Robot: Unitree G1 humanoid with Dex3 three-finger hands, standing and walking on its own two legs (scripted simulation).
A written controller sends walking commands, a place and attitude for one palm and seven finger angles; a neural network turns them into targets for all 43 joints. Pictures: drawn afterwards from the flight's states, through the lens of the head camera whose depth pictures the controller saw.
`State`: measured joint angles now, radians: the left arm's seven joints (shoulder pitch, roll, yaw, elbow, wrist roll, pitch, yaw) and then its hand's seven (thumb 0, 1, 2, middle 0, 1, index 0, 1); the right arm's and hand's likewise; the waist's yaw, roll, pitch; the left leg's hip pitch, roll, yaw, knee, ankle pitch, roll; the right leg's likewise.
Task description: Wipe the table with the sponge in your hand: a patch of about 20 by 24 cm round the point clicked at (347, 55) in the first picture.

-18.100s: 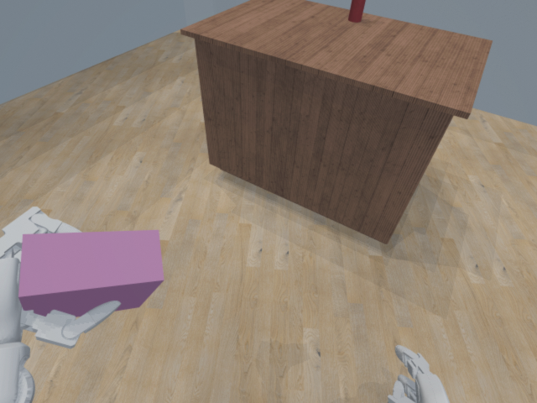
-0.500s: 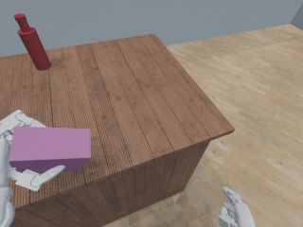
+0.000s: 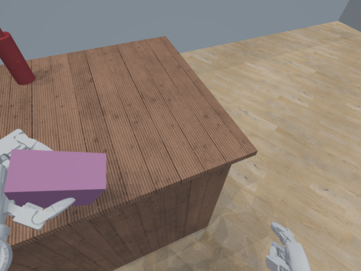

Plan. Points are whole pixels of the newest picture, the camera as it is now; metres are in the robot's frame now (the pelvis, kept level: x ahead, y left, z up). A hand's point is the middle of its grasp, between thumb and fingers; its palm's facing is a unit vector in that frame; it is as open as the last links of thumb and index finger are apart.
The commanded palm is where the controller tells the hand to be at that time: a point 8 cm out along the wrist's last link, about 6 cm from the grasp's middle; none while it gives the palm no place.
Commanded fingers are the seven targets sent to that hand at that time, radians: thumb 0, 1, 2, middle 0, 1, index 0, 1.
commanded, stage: come to a stop and stand still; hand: left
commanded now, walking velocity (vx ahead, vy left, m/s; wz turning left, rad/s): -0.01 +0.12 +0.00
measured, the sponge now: (72, 182) +0.23 +0.21 +0.14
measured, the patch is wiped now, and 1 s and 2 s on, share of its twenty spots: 0.00 0.00 0.00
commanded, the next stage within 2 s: none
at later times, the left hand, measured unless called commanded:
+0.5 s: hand out of the picture +0.22 +0.30 +0.18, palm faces +0.47 -0.77 -0.44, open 10.0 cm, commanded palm +0.14 +0.30 +0.18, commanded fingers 0.00 0.10 1.30 -1.20 -1.60 -1.20 -1.60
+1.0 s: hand out of the picture +0.18 +0.35 +0.17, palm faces +0.37 -0.85 -0.37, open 10.0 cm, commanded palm +0.11 +0.38 +0.18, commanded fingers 0.00 0.10 1.30 -1.20 -1.60 -1.20 -1.60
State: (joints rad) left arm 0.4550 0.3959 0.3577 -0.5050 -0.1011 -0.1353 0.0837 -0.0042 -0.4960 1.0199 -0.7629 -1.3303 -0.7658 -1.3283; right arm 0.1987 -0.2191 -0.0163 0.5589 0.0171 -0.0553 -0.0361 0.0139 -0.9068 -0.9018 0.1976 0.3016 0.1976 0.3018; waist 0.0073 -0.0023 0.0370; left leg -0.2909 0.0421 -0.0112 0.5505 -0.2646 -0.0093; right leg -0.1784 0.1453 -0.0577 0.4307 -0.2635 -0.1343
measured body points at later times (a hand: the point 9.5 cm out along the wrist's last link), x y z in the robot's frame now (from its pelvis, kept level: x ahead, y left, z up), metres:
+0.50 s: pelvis -0.03 +0.02 +0.00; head +0.01 +0.01 +0.45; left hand +0.19 +0.34 +0.21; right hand +0.17 -0.21 -0.07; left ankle +0.01 +0.13 -0.73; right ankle -0.02 -0.03 -0.73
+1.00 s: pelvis -0.05 +0.11 +0.01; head -0.03 +0.13 +0.45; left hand +0.15 +0.39 +0.19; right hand +0.13 -0.10 -0.06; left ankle +0.01 +0.14 -0.73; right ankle -0.10 -0.02 -0.73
